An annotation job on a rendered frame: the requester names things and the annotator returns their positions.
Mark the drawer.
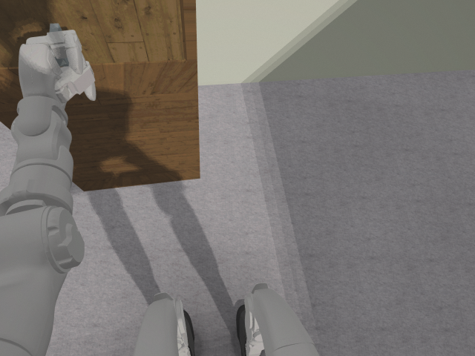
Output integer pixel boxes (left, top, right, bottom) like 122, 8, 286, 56
0, 0, 184, 67

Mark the robot left upper arm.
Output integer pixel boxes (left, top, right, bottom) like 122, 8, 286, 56
0, 205, 85, 356

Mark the robot left thigh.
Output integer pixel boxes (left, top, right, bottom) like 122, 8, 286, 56
133, 297, 186, 356

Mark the left robot forearm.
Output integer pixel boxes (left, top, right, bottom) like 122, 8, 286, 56
0, 96, 73, 217

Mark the handle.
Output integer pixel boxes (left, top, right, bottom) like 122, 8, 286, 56
49, 23, 69, 67

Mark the robot right shin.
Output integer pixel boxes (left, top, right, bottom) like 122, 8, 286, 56
245, 283, 268, 356

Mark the robot left hand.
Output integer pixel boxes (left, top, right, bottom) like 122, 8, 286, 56
19, 30, 96, 109

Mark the cabinet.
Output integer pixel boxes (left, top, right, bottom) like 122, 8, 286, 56
0, 0, 200, 191

